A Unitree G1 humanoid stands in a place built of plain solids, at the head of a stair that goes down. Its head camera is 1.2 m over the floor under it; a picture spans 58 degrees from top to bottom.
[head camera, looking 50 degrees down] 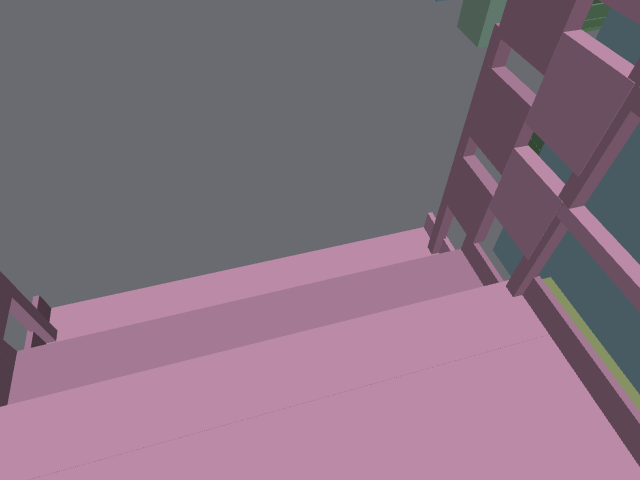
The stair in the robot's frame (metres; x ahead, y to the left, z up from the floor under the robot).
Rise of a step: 0.17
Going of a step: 0.28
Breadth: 1.70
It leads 16 degrees to the left of straight ahead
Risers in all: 3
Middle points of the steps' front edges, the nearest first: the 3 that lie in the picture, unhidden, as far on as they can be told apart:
0.61 0.15 0.00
0.88 0.23 -0.17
1.15 0.30 -0.34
